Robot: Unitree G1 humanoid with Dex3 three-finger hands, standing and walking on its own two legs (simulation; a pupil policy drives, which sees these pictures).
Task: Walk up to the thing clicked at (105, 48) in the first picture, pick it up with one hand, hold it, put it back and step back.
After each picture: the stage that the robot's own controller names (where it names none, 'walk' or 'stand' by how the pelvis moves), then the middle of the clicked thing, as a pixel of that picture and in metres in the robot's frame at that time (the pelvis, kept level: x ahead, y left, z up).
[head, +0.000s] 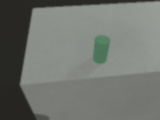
stand; (101, 50) +0.56 -0.06 +0.00
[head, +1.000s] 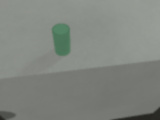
rise first; (61, 40) +0.52 +0.12 +0.04
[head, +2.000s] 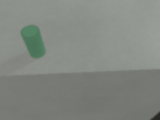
stand; (34, 42) +0.50 +0.23 +0.04
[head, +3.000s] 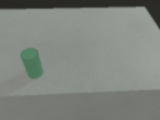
stand; (32, 63) +0.46 +0.23 +0.00
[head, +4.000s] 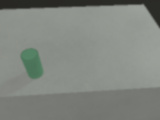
stand; (32, 64) +0.46 +0.23 +0.00
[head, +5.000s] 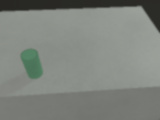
stand; (32, 64) +0.47 +0.23 +0.00
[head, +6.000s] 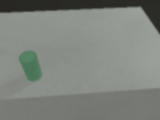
stand; (31, 66) +0.46 +0.24 +0.00
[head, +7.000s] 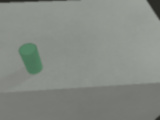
rise first; (31, 59) +0.47 +0.24 +0.00
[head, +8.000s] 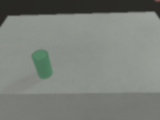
go down; (42, 64) +0.47 +0.23 +0.00
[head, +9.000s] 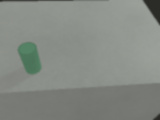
go down; (30, 58) +0.47 +0.21 +0.01
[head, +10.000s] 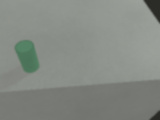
go down; (28, 57) +0.48 +0.21 +0.02
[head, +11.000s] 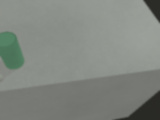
close in; (10, 51) +0.46 +0.23 +0.05
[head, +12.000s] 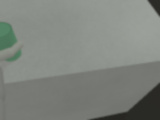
close; (6, 43) +0.48 +0.23 +0.07
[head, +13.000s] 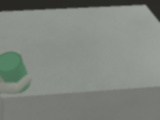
lift; (14, 73) +0.33 +0.22 +0.14
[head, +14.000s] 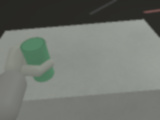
lift; (38, 60) +0.33 +0.15 +0.21
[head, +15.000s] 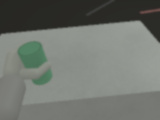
hold; (36, 63) +0.34 +0.16 +0.20
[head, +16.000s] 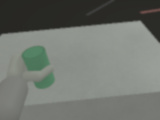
hold; (39, 67) +0.34 +0.15 +0.18
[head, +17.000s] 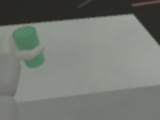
crouch; (30, 47) +0.41 +0.18 +0.19
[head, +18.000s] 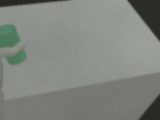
lower; (11, 45) +0.47 +0.22 +0.12
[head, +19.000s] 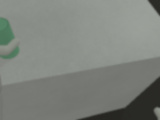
lower; (3, 39) +0.49 +0.22 +0.07
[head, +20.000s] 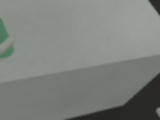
lower; out of the picture +0.49 +0.23 +0.07
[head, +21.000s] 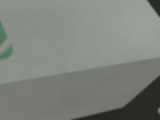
lower; out of the picture +0.48 +0.24 +0.07
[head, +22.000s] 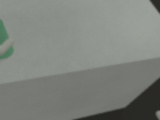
rest; out of the picture +0.48 +0.24 +0.07
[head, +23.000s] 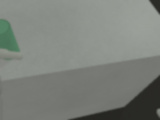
withdraw; (4, 40) +0.48 +0.22 +0.07
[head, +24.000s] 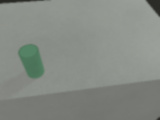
sink last; (32, 62) +0.44 +0.20 +0.05
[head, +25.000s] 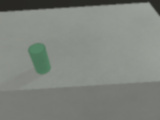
stand; (40, 59) +0.48 +0.22 +0.04
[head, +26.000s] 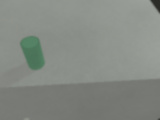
stand; (33, 53) +0.47 +0.22 +0.05
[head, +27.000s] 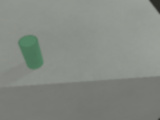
stand; (31, 52) +0.47 +0.22 +0.06
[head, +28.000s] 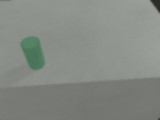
stand; (33, 54) +0.47 +0.22 +0.05
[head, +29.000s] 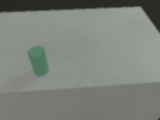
walk; (39, 61) +0.49 +0.21 +0.00
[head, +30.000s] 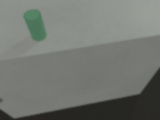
walk; (36, 26) +0.59 +0.21 +0.02
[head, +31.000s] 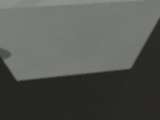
walk; out of the picture +0.88 +0.20 +0.03
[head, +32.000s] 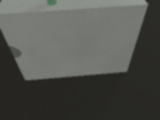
stand; out of the picture +1.07 +0.28 +0.02
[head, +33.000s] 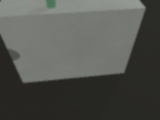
stand; out of the picture +1.07 +0.25 +0.00
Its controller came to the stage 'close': yes
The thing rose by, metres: 0.22
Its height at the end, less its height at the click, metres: +0.00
